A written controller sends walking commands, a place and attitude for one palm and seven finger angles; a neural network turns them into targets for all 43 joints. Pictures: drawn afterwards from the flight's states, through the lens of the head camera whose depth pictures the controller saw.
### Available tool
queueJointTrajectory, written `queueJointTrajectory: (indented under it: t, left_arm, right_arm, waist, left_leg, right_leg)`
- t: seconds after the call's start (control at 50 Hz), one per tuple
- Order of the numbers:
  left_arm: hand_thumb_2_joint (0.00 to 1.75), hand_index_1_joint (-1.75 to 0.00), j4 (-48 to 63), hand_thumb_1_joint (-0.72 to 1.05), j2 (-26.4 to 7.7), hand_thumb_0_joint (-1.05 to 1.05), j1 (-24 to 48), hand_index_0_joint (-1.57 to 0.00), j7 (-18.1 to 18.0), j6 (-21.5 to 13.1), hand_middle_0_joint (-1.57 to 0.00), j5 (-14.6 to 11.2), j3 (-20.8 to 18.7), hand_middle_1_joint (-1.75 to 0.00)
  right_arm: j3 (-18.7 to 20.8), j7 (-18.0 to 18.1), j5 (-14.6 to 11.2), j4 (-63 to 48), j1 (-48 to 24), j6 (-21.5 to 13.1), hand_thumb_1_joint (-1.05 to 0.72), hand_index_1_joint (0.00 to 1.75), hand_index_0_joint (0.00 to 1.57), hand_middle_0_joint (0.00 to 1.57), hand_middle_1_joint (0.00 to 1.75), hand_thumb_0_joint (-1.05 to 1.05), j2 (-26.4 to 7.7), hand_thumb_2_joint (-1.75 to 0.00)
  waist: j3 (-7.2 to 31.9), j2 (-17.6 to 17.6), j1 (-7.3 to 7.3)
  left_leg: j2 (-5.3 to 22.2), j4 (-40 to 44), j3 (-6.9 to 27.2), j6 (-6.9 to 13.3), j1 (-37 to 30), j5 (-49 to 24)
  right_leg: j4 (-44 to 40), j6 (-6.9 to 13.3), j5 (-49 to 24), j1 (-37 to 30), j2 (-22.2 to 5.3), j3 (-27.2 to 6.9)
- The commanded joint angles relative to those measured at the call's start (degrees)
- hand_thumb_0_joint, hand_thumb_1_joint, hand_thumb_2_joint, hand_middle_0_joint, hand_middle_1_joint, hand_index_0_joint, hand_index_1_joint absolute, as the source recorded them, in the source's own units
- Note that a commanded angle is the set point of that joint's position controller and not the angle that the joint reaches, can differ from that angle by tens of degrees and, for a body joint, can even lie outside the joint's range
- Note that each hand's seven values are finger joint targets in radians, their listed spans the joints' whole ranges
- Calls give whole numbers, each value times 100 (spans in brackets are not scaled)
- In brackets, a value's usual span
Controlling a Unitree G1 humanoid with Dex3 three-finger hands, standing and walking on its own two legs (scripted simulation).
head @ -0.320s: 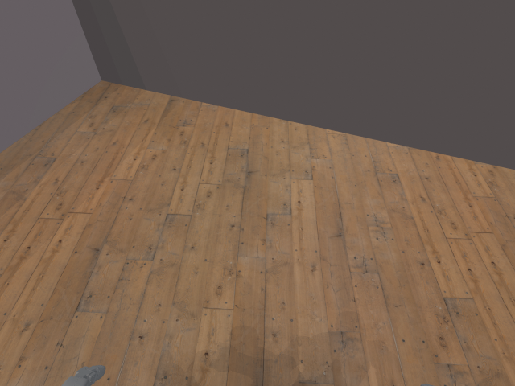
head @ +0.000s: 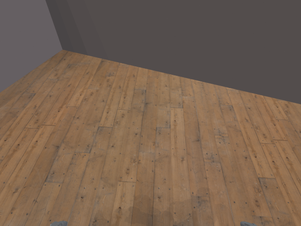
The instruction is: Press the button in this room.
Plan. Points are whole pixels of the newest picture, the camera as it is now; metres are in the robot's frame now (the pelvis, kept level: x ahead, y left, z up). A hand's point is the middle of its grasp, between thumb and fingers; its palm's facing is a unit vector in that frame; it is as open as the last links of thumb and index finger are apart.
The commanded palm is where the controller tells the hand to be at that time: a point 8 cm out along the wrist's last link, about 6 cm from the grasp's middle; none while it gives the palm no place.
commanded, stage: stand and wait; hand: left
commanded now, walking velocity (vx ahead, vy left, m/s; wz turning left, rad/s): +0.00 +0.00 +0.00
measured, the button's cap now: out of the picture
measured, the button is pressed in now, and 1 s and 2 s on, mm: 0 0 0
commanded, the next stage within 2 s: turn or walk to find it in 0.58 s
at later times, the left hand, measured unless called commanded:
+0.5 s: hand out of the picture +0.05 +0.24 -0.15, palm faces -0.02 -0.94 -0.34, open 7.4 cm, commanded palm none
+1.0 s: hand out of the picture +0.01 +0.21 -0.19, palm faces +0.08 -0.97 -0.22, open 7.4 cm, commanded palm none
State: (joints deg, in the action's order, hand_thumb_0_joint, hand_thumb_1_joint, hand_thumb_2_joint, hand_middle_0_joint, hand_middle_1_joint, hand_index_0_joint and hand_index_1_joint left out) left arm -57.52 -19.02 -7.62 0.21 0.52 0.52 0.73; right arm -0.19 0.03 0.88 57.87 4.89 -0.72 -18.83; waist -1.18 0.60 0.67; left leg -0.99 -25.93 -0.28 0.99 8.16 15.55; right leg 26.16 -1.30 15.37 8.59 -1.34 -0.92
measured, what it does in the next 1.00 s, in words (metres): stands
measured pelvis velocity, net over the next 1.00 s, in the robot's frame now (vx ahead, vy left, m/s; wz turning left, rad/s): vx -0.04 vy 0.00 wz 0.09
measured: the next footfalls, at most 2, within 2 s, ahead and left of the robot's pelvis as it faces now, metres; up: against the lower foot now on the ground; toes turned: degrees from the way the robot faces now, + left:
right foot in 1.36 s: -0.02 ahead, -0.14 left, +0.00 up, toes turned +14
left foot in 1.80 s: -0.13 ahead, +0.09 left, +0.00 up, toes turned +31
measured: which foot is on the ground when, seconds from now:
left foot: down 0.00-1.00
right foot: down 0.00-0.98, up 1.00-1.00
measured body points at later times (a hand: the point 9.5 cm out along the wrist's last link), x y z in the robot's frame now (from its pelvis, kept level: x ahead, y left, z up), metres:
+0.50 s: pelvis -0.02 -0.01 +0.00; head -0.02 -0.02 +0.45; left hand +0.05 +0.28 -0.12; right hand +0.05 -0.31 -0.13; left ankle -0.02 +0.11 -0.74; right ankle -0.01 -0.13 -0.74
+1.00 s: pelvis -0.04 +0.00 -0.01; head -0.02 +0.03 +0.43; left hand +0.01 +0.26 -0.17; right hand +0.03 -0.25 -0.15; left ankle -0.02 +0.11 -0.74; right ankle -0.02 -0.13 -0.73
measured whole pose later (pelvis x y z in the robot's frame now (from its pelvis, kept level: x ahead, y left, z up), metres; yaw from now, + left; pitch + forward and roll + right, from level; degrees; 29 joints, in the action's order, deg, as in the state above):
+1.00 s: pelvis -0.04 +0.00 -0.01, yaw +5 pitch -2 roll +0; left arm -56.4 -14.5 -10.9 -1.1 3.3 0.8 -0.5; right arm 0.8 -0.8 0.9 58.5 12.2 2.1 -12.6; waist -3.7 2.6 -0.2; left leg -2.6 -36.0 2.0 1.7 17.5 16.6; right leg 38.5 -1.5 21.3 16.5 -3.6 3.2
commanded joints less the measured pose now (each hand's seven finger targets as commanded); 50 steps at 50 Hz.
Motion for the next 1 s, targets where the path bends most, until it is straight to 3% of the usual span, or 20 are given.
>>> queueJointTrajectory:
  t: [0.0, 0.58, 0.64, 0.72, 0.8, 0.86, 0.88, 0.9, 0.92, 0.94, 0.96, 0.98]
  left_arm:
    - [90, -30, 336, 90, -1207, 0, 310, -20, -92, -165, -20, 13, -290, -30]
    - [90, -30, -71, 90, -1277, 0, 304, -20, -77, -198, -20, 12, -278, -30]
    - [90, -30, -43, 90, -1099, 0, 192, -20, -100, -137, -20, 11, -286, -30]
    - [90, -30, 2, 90, -697, 0, -147, -20, -167, 7, -20, 6, -225, -30]
    - [90, -30, 232, 90, -828, 0, -249, -20, -209, 55, -20, 28, -322, -30]
    - [90, -30, 418, 90, -817, 0, -219, -20, -231, 67, -20, 59, -367, -30]
    - [90, -30, 481, 90, -809, 0, -133, -20, -244, 72, -20, 68, -377, -30]
    - [90, -30, 558, 90, -759, 0, -81, -20, -247, 84, -20, 77, -390, -30]
    - [90, -30, 621, 90, -648, 0, -58, -20, -236, 113, -20, 65, -387, -30]
    - [90, -30, 699, 90, -388, 0, -6, -20, -218, 150, -20, 37, -355, -30]
    - [90, -30, 806, 90, -254, 0, 124, -20, -227, 146, -20, 35, -336, -30]
    - [90, -30, 790, 90, -289, 0, 87, -20, -251, 171, -20, 57, -371, -30]
  right_arm:
    - [307, 89, -7, -303, -322, -140, -90, 30, 20, 20, 30, 0, -1224, -90]
    - [255, 52, -28, 211, -78, -111, -90, 30, 20, 20, 30, 0, -1281, -90]
    - [227, 36, -13, 170, -3, -68, -90, 30, 20, 20, 30, 0, -1074, -90]
    - [141, 14, -1, 98, 288, 85, -90, 30, 20, 20, 30, 0, -514, -90]
    - [225, 13, -11, -78, 503, 180, -90, 30, 20, 20, 30, 0, -464, -90]
    - [300, 10, -22, -210, 638, 227, -90, 30, 20, 20, 30, 0, -382, -90]
    - [316, 2, -26, -204, 735, 233, -90, 30, 20, 20, 30, 0, -333, -90]
    - [325, -12, -24, -195, 861, 224, -90, 30, 20, 20, 30, 0, -298, -90]
    - [350, -24, -7, -213, 957, 203, -90, 30, 20, 20, 30, 0, -362, -90]
    - [399, -28, 41, -250, 1069, 175, -90, 30, 20, 20, 30, 0, -626, -90]
    - [469, 3, 54, -289, 1208, 145, -90, 30, 20, 20, 30, 0, -798, -90]
    - [495, 65, 31, -284, 1197, 141, -90, 30, 20, 20, 30, 0, -803, -90]
  waist:
    - [353, -111, -67]
    - [85, 40, -69]
    - [127, -1, -47]
    - [140, 165, -25]
    - [302, 567, -43]
    - [213, 827, -86]
    - [161, 800, -155]
    - [191, 664, -211]
    - [182, 198, -247]
    - [20, -996, -320]
    - [-98, -1662, -371]
    - [-87, -1449, -323]
  left_leg:
    - [709, 522, 540, 149, -59, -1427]
    - [726, 812, 637, 68, 128, -691]
    - [702, 619, 671, 62, 312, -957]
    - [556, 133, 539, -54, 692, -1038]
    - [368, -700, 336, -109, 868, -884]
    - [281, -1190, 218, -129, 958, -111]
    - [320, -1071, 187, -133, 861, 21]
    - [389, -757, 198, -115, 660, -298]
    - [581, -331, 622, 10, 478, -852]
    - [1144, 366, 1871, 352, 610, -1240]
    - [1755, 1087, 2945, 868, 657, -1545]
    - [1807, 1193, 3111, 1072, 641, -1563]
  right_leg:
    - [-400, 275, -1232, -1, -538, -384]
    - [-867, 293, -385, 132, -577, -558]
    - [-670, 253, -528, 64, -631, -452]
    - [-506, 223, -662, 83, -856, -477]
    - [-464, 524, -989, 161, -1340, -612]
    - [-348, 755, -1301, 388, -1601, -602]
    - [-227, 765, -1249, 549, -1655, -505]
    - [-4, 661, -1084, 711, -1552, -303]
    - [439, 404, -608, 1016, -1197, 62]
    - [1409, 19, 415, 1377, -404, 575]
    - [2511, -115, 1684, 1689, 50, 542]
    - [3187, -68, 1770, 1822, -70, 42]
